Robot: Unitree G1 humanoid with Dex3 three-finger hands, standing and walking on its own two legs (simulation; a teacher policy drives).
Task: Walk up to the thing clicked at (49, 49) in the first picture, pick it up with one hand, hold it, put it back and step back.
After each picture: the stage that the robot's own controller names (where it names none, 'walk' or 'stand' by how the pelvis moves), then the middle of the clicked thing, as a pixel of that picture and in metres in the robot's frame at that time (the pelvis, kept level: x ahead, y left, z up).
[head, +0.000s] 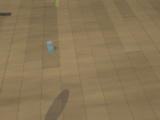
stand; (50, 46) +1.33 +0.38 -0.72
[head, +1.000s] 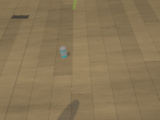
walk; (63, 52) +1.23 +0.32 -0.72
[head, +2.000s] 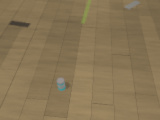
walk; (61, 84) +0.77 +0.24 -0.70
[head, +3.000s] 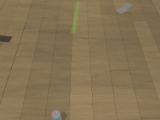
stand; (56, 116) +0.46 +0.19 -0.70
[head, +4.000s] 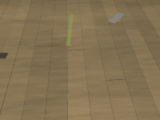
stand; out of the picture +0.42 +0.22 -0.72
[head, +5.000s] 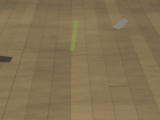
stand; out of the picture +0.41 +0.21 -0.73
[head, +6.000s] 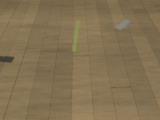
stand; out of the picture +0.40 +0.21 -0.73
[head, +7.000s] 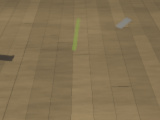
stand; out of the picture +0.40 +0.21 -0.73
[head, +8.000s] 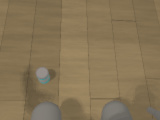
go down; (43, 75) +0.47 +0.19 -0.46
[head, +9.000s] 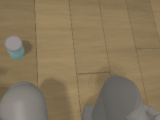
go down; (15, 48) +0.50 +0.24 -0.30
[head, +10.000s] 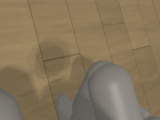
close in; out of the picture +0.47 +0.29 -0.24
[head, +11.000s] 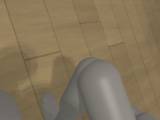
close; out of the picture +0.46 +0.30 -0.24
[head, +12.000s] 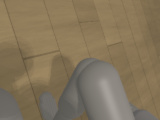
close; out of the picture +0.45 +0.29 -0.24
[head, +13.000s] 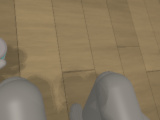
lift; out of the picture +0.40 +0.26 -0.13
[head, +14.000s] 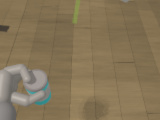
lift; (38, 88) +0.33 +0.16 +0.02
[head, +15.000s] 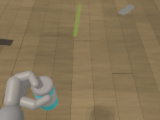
hold; (45, 93) +0.33 +0.14 +0.00
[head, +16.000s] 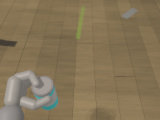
hold; (45, 93) +0.32 +0.14 +0.00
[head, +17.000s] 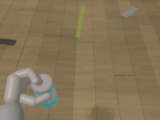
crouch; (45, 91) +0.33 +0.15 +0.00
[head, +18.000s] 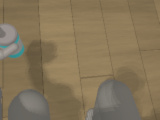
crouch; (10, 42) +0.48 +0.20 -0.09
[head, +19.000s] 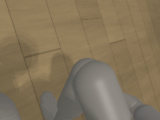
lower; out of the picture +0.43 +0.29 -0.25
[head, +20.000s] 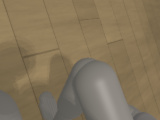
lower; out of the picture +0.44 +0.30 -0.24
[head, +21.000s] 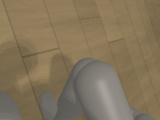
lower; out of the picture +0.44 +0.30 -0.24
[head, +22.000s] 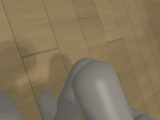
lower; out of the picture +0.44 +0.30 -0.24
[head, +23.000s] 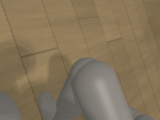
loosen; out of the picture +0.45 +0.30 -0.24
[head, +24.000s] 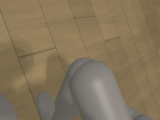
withdraw; out of the picture +0.44 +0.29 -0.24
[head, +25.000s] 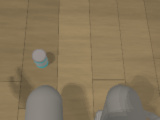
walk; (40, 59) +0.49 +0.21 -0.37
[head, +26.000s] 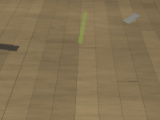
stand; out of the picture +0.41 +0.16 -0.66
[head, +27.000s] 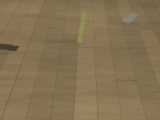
stand; out of the picture +0.42 +0.17 -0.67
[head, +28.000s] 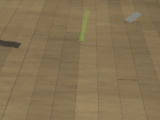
stand; out of the picture +0.42 +0.17 -0.67
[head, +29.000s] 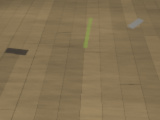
stand; out of the picture +0.44 +0.16 -0.72
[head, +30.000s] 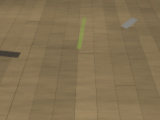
stand; out of the picture +0.40 +0.19 -0.73
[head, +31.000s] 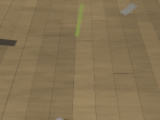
walk; out of the picture +0.41 +0.19 -0.72
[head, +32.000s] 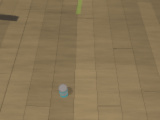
walk; (63, 90) +0.59 +0.16 -0.70
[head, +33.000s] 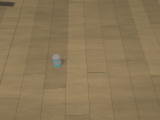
walk; (56, 60) +0.88 +0.25 -0.70
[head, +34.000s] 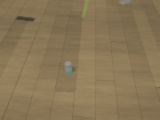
stand; (68, 67) +1.02 +0.17 -0.71
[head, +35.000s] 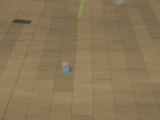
stand; (65, 67) +1.05 +0.19 -0.73
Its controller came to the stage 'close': yes
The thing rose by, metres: 0.71
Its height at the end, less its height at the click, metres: +0.00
